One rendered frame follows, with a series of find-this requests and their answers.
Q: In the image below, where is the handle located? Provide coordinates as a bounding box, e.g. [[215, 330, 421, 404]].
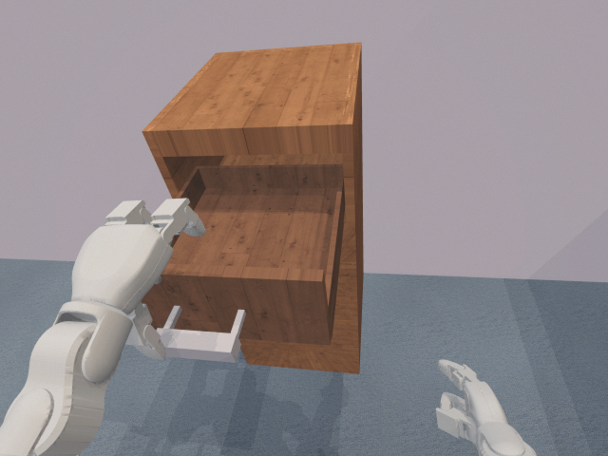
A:
[[157, 306, 246, 363]]

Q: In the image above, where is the left robot forearm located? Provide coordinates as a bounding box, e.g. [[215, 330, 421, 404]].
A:
[[0, 300, 133, 456]]

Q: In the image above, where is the right robot hand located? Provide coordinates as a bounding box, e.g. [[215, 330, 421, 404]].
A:
[[436, 359, 508, 448]]

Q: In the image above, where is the cabinet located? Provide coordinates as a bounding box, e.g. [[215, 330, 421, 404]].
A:
[[142, 42, 364, 374]]

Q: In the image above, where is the drawer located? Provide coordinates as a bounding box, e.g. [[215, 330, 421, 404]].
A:
[[142, 164, 345, 346]]

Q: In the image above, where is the right robot forearm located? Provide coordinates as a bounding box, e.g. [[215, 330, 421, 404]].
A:
[[476, 422, 537, 456]]

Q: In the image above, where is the left robot hand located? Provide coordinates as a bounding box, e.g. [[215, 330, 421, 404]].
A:
[[71, 198, 206, 360]]

